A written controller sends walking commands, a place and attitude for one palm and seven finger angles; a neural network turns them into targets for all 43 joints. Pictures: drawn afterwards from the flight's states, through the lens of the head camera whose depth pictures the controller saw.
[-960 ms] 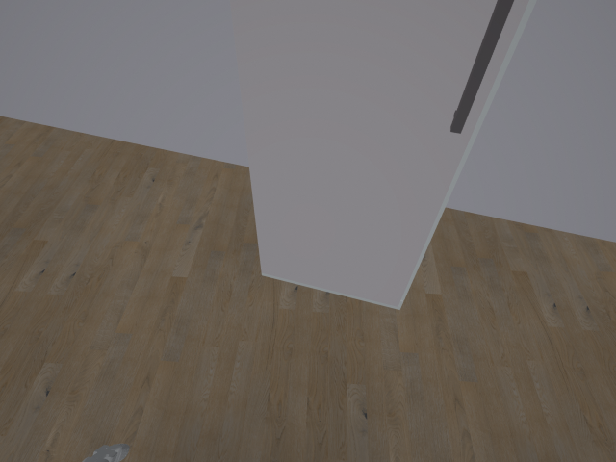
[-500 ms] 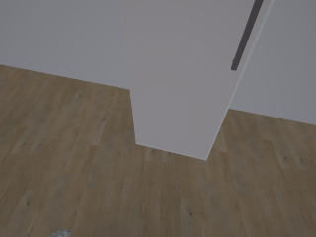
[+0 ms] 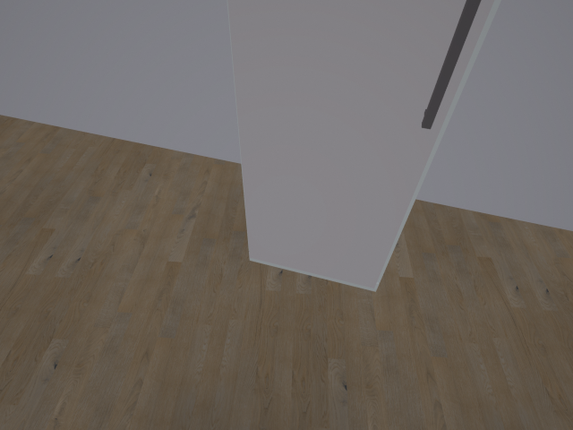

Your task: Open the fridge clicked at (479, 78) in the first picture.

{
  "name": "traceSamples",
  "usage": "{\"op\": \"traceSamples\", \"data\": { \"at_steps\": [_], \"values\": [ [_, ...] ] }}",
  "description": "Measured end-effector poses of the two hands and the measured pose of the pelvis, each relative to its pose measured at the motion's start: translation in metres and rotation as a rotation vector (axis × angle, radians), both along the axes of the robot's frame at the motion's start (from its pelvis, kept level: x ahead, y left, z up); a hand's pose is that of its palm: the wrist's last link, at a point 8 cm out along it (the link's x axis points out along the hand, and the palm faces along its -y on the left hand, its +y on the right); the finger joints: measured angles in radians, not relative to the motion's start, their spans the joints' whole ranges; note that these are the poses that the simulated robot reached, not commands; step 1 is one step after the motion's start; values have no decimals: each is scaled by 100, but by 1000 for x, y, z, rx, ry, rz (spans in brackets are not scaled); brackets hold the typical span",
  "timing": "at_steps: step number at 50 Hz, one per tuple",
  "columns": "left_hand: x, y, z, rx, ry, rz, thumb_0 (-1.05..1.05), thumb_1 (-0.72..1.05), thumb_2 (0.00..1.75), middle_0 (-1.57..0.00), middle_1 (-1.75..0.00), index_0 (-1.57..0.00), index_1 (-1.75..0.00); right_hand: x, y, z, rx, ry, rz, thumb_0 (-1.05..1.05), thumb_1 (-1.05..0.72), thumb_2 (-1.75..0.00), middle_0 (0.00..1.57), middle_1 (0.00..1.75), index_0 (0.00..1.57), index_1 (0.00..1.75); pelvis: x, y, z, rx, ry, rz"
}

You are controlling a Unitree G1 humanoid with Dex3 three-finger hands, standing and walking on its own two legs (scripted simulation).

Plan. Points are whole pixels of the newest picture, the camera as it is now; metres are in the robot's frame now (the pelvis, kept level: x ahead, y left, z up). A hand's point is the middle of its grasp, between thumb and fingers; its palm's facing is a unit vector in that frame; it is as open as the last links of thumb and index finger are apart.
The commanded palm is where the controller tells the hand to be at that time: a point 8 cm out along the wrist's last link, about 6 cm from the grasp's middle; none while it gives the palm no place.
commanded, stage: look at it before walking up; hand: right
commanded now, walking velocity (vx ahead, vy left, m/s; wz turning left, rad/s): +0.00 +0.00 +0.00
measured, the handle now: (452, 50) +0.73 -0.26 +0.21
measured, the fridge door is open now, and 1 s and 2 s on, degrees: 0 0 0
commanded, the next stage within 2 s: turn to face it in 0.48 s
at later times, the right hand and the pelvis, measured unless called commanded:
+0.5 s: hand out of the picture +0.07 -0.25 -0.16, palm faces -0.02 +0.94 -0.33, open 7.4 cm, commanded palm none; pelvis +0.00 -0.01 +0.00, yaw +0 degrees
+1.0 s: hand out of the picture +0.04 -0.22 -0.18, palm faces +0.08 +0.96 -0.26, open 7.4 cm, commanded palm none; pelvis -0.01 -0.01 -0.01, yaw -5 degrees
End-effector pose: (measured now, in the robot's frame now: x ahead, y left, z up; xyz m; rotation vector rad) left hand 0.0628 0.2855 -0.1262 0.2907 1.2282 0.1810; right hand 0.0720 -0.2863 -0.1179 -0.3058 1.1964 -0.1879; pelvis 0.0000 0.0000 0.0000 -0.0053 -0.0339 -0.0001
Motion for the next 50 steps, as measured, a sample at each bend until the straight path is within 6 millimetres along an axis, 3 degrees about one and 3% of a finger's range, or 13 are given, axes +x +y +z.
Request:
{"op": "traceSamples", "data": {
  "at_steps": [19,37,43,50],
  "values": [
    [-1,-3,2,9,16,-1,1,90,90,-20,-30,-20,-30,-6,-5,-3,5,25,-4,0,-91,-89,20,30,20,30,0,-4,1,2,9,-1],
    [20,-8,4,10,-17,-28,1,91,90,-20,-30,-20,-30,0,-12,-1,-7,4,-24,0,-91,-89,20,30,20,30,4,-8,0,0,10,-22],
    [20,-25,-6,-26,2,-51,1,91,90,-20,-30,-20,-30,-10,-2,-8,12,-1,-61,0,-91,-89,20,30,20,30,1,-8,-4,1,15,-49],
    [7,-56,-20,-92,43,-72,1,91,90,-20,-30,-20,-30,-43,18,-24,72,45,-113,0,-91,-89,20,30,20,30,-7,-10,-10,6,20,-81]
  ]
}}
